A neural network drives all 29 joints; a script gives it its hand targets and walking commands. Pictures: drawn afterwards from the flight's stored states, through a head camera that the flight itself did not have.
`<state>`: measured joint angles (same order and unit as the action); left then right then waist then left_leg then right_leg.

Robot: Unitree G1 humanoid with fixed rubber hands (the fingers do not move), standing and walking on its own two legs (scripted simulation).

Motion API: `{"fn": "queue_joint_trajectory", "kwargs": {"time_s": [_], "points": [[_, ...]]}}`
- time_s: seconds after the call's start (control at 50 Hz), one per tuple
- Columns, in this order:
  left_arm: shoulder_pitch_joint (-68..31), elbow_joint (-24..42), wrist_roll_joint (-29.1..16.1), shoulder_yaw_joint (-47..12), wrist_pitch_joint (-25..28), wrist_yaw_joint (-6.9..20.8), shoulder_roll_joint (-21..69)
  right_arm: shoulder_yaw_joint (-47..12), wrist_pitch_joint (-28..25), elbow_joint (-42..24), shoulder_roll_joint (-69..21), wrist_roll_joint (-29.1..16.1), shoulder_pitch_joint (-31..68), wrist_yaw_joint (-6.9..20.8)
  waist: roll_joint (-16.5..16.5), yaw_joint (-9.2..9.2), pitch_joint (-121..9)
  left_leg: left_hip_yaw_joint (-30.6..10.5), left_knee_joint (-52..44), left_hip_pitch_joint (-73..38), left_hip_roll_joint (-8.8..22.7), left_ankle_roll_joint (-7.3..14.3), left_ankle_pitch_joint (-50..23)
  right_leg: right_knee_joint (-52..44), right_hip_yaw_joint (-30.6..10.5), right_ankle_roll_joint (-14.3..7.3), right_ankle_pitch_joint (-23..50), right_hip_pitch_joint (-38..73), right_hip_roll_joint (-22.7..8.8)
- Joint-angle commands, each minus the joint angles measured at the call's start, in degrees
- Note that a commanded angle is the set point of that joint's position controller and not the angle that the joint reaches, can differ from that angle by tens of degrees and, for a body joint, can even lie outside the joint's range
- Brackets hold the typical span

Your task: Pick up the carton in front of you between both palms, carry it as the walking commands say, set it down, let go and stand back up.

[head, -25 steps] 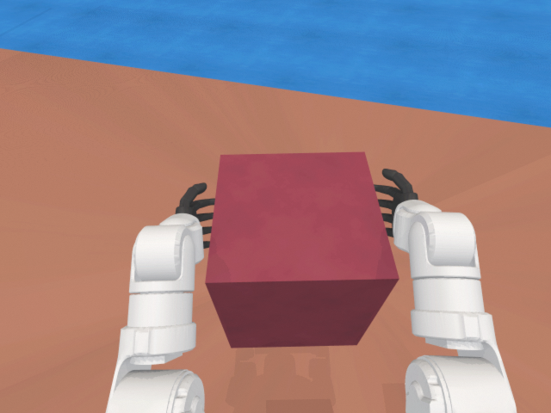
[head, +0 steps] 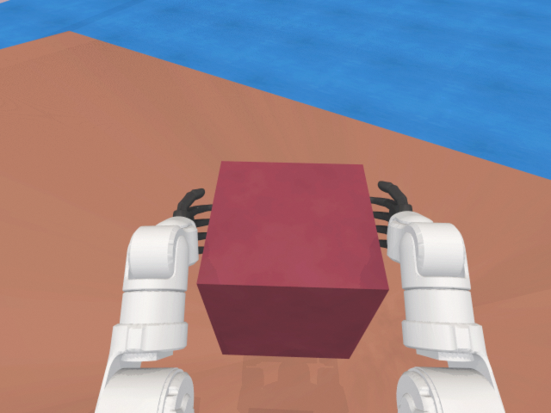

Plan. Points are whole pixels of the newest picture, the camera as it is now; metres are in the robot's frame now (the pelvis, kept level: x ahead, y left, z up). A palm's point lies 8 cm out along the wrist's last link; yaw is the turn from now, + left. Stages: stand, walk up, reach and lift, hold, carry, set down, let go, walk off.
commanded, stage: carry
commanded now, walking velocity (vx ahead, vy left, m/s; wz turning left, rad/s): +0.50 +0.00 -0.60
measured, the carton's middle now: (288, 265) +0.34 +0.00 +0.02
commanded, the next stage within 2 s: none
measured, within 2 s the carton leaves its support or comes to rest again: neither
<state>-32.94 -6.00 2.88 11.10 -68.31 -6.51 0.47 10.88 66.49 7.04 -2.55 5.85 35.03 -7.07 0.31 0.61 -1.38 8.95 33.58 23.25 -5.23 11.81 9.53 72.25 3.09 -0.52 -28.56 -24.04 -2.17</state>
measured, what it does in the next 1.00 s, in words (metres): goes down, turning right: right foot 0.04 m lower, then left foot 0.03 m lower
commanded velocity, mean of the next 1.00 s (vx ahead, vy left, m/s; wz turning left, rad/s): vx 0.50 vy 0.00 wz -0.60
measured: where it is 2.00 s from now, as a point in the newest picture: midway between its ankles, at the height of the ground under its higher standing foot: (382, 244)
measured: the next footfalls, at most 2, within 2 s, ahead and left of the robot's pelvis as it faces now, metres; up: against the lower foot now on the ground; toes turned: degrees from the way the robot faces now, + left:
right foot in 0.36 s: +0.38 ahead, -0.11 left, -0.04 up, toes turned -12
left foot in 0.90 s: +0.74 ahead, -0.10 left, -0.07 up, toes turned -30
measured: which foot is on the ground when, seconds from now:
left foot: down 0.00-0.38, up 0.40-0.88, down 0.90-1.00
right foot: up 0.00-0.34, down 0.36-0.90, up 0.92-1.00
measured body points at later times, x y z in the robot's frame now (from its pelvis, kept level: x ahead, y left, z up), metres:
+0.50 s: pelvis +0.31 -0.07 -0.04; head +0.34 -0.08 +0.41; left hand +0.69 +0.01 +0.06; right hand +0.64 -0.28 +0.06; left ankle +0.22 +0.07 -0.63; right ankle +0.34 -0.10 -0.76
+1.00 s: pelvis +0.61 -0.12 -0.07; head +0.62 -0.11 +0.38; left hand +1.00 -0.18 +0.02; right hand +0.83 -0.43 +0.02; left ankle +0.70 -0.09 -0.79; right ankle +0.43 -0.12 -0.67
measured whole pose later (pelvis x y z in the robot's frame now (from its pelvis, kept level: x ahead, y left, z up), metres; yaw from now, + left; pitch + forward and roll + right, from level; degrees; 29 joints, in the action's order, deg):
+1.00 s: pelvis +0.61 -0.12 -0.07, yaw -33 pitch +5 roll -1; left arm -35.4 -13.3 2.0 9.4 -66.1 -5.9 -1.7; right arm 11.2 65.3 8.6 -3.8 7.5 32.8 -6.9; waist 0.6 -0.7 -4.7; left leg 4.6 36.1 28.4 -1.2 4.6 6.8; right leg 76.3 -2.1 -3.8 -27.7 -25.4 6.7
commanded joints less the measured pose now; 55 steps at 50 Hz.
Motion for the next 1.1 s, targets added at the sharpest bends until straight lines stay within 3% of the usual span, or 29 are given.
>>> {"fn": "queue_joint_trajectory", "kwargs": {"time_s": [0.0,0.08,0.16,0.24,0.28,0.3,0.32,0.34,0.36,0.38,0.4,0.42,0.44,0.46,0.5,0.58,0.62,0.76,0.82,0.84,0.86,0.88,0.9,0.92,0.94,0.96,1.0,1.04,1.08], "points": [[-47.1,10.9,-24.7,-38.2,2.7,13.3,62.9,-39.1,-1.0,-7.8,-64.7,-28.4,40.5,14.3,-0.1,0.13,-24.0,-22.0,-11.0,-23.6,21.2,3.5,-17.7,-4.4,-4.7,-0.8,5.4,-13.5,-3.2],[-43.8,11.7,-24.8,-39.6,3.3,12.3,63.9,-39.1,-1.4,-10.0,-63.9,-28.3,37.7,13.3,-5.1,1.80,-25.6,-14.0,-8.8,-27.6,19.0,0.1,-29.8,-11.0,-1.8,-0.8,12.3,-17.9,-2.5],[-43.4,13.6,-24.7,-40.6,3.2,11.3,61.9,-39.7,-1.3,-12.0,-61.3,-27.8,36.7,13.2,-6.5,2.91,-23.9,-6.8,-7.0,-30.0,15.3,-2.8,-37.1,-22.5,1.2,-1.8,23.8,-18.4,-0.2],[-41.0,12.0,-23.1,-39.5,1.8,10.9,58.2,-39.3,-0.2,-10.5,-57.8,-27.1,34.0,13.3,-6.5,4.72,-21.3,-1.8,-3.3,-33.2,12.6,-5.4,-39.5,-40.9,6.9,-3.7,35.8,-12.8,4.7],[-39.4,9.6,-21.9,-38.0,0.9,11.1,56.3,-38.9,0.3,-8.7,-56.6,-26.9,33.6,13.6,-8.5,3.13,-21.5,0.1,3.3,-32.1,14.0,-7.0,-45.7,-44.8,8.6,-5.7,38.4,-5.1,6.7],[-38.6,8.3,-21.3,-37.1,0.5,11.2,55.5,-38.8,0.6,-7.7,-56.4,-27.1,34.0,13.9,-9.7,0.84,-22.8,1.2,9.3,-30.5,15.4,-8.4,-49.2,-45.1,8.8,-6.8,37.1,0.7,7.2],[-38.6,7.3,-20.7,-36.2,0.3,11.4,55.3,-38.7,0.7,-6.6,-56.6,-27.4,34.5,14.2,-8.3,-2.38,-24.7,3.5,19.4,-26.3,15.3,-9.9,-46.5,-49.7,7.9,-7.8,39.8,9.8,6.6],[-38.0,6.1,-19.8,-35.2,0.3,11.6,55.2,-38.5,0.7,-5.9,-56.4,-27.8,36.3,14.5,-3.5,-5.18,-25.5,3.0,31.8,-15.2,12.4,-10.8,-29.7,-49.5,2.5,-8.3,48.7,21.9,2.7],[-37.3,4.1,-19.3,-33.6,0.2,11.8,54.3,-38.3,1.2,-4.7,-57.9,-28.0,37.0,14.9,9.1,-2.38,-26.2,0.4,40.6,3.0,5.6,-12.0,17.1,-36.1,-11.9,-10.2,85.2,36.4,-7.3],[-37.5,2.6,-18.8,-32.9,0.0,11.9,52.9,-37.1,1.7,-3.2,-58.3,-27.5,36.5,14.4,14.6,-4.03,-34.4,-6.2,56.9,19.6,0.4,-14.1,27.2,-36.5,-30.8,-22.3,84.5,53.1,-16.7],[-37.5,2.5,-20.3,-33.2,0.0,12.3,55.3,-35.9,1.7,-4.2,-57.8,-26.9,37.3,13.9,11.6,-5.41,-37.4,-10.4,62.1,26.2,3.0,-13.4,25.7,-40.6,-35.2,-25.2,62.7,54.4,-17.2],[-40.1,4.3,-21.9,-34.2,0.3,12.8,58.5,-36.1,1.5,-5.6,-59.3,-26.5,39.6,13.6,5.1,-4.86,-33.9,-12.2,57.5,27.4,5.8,-12.0,22.6,-43.2,-32.5,-22.3,49.9,47.6,-14.1],[-44.7,7.4,-24.0,-35.8,0.6,13.1,61.5,-36.1,1.1,-7.2,-60.7,-26.4,41.6,13.2,-0.9,-3.60,-29.7,-11.9,50.9,26.7,7.4,-12.1,19.2,-44.9,-29.6,-19.6,45.1,40.1,-12.1],[-48.4,9.9,-26.1,-37.5,0.8,13.4,63.8,-36.2,0.7,-8.3,-61.5,-26.0,42.1,12.7,-3.4,-2.71,-27.3,-11.5,46.2,23.9,8.3,-12.6,17.1,-46.6,-27.5,-18.2,43.3,33.2,-10.9],[-51.2,12.7,-28.2,-39.1,1.3,13.4,65.8,-36.2,0.3,-9.8,-62.1,-25.1,41.0,11.7,-1.8,-1.51,-26.6,-10.8,39.6,18.5,9.0,-13.3,15.2,-48.4,-25.2,-16.2,40.9,24.9,-8.8],[-46.9,13.3,-27.7,-39.1,1.8,13.3,64.2,-37.8,-0.6,-10.6,-61.8,-23.7,36.4,10.6,2.2,-3.07,-27.7,-9.5,29.8,22.7,8.6,-14.6,7.1,-44.4,-20.9,-13.9,60.2,28.7,-6.0],[-44.9,13.6,-27.2,-39.1,1.9,13.4,63.0,-38.8,-0.9,-11.9,-61.2,-23.3,35.6,10.2,3.0,-3.88,-28.2,-9.1,25.9,24.9,7.5,-14.4,2.3,-42.7,-20.3,-12.4,64.5,32.1,-4.2],[-39.2,10.1,-25.6,-38.8,1.3,14.0,58.8,-40.0,0.0,-11.0,-56.9,-21.5,33.3,10.1,4.6,-6.94,-24.3,-7.6,4.4,22.5,2.6,-12.5,-7.9,-38.2,-21.9,-10.9,63.2,35.9,0.7],[-37.2,5.5,-25.3,-38.2,1.5,14.8,58.9,-38.1,0.2,-7.0,-55.8,-20.2,31.3,11.0,4.9,-6.42,-22.3,-6.0,-11.0,3.8,0.9,-11.8,-19.3,-33.9,-19.8,-8.2,58.7,27.0,2.9],[-37.2,3.8,-25.5,-38.1,1.7,15.2,59.4,-37.1,0.1,-5.4,-55.4,-19.7,30.7,11.3,4.9,-3.61,-24.0,-5.6,-13.3,-7.3,2.6,-11.7,-24.0,-27.6,-18.0,-7.1,57.0,21.6,3.3],[-38.2,2.2,-25.5,-38.2,2.0,15.6,59.8,-35.7,-0.3,-3.4,-54.6,-18.9,29.3,11.6,3.1,0.55,-27.1,-9.0,-12.8,-21.3,8.1,-10.9,-30.4,-16.4,-14.8,-5.3,48.2,12.6,4.1],[-38.5,0.6,-25.4,-38.1,2.3,16.1,61.0,-33.6,-0.7,-0.9,-53.6,-18.2,27.7,11.9,-4.0,1.35,-30.3,-20.8,-2.1,-35.2,20.4,-9.5,-54.4,-7.0,-9.4,-4.3,13.2,-0.2,7.4],[-39.4,-2.5,-25.8,-37.6,2.3,16.3,62.2,-31.3,-1.1,1.7,-51.9,-17.2,26.9,12.1,-14.3,2.02,-34.1,-35.2,3.6,-47.1,30.7,-2.8,-66.8,5.4,-6.6,-2.5,-7.5,-13.5,10.8],[-40.0,-2.1,-25.7,-36.8,2.7,16.2,63.2,-30.9,-1.5,1.4,-51.7,-17.6,27.9,12.4,-15.8,2.88,-38.5,-43.8,1.4,-48.3,34.8,4.6,-44.2,15.3,-9.4,-2.6,-6.0,-19.7,8.5],[-42.5,0.4,-25.9,-36.5,3.1,16.1,63.3,-32.3,-1.9,0.5,-55.9,-19.4,29.4,12.9,-9.8,3.33,-35.4,-43.2,-3.8,-39.7,30.4,3.8,-19.8,14.0,-9.1,-3.4,-1.8,-20.3,5.1],[-45.8,2.7,-26.2,-36.6,3.7,15.7,65.0,-34.0,-2.4,-2.9,-59.3,-22.2,34.5,13.5,-4.7,2.55,-29.7,-38.3,-7.6,-30.9,26.3,1.3,-8.8,9.8,-7.9,-3.3,2.0,-19.4,3.9],[-46.3,5.3,-25.4,-36.5,4.4,14.2,66.1,-37.2,-2.7,-7.7,-63.9,-27.1,41.4,14.2,-2.5,-0.08,-23.6,-29.3,-11.0,-20.3,23.3,-1.8,-5.4,2.3,-6.8,-2.5,4.8,-15.9,1.5],[-43.6,6.5,-24.3,-37.1,4.8,12.4,66.2,-38.1,-2.9,-8.5,-64.9,-29.1,40.9,14.5,-6.3,0.21,-23.6,-23.5,-12.4,-18.3,21.7,-2.8,-6.2,-2.1,-4.8,-2.1,6.8,-14.6,1.1],[-40.3,7.1,-22.7,-37.3,5.1,11.0,65.6,-38.2,-3.1,-7.8,-64.7,-29.4,38.0,14.8,-8.7,1.18,-24.7,-19.5,-11.2,-22.9,21.7,-2.8,-15.3,-5.4,-3.6,-1.8,9.6,-18.2,0.4]]}}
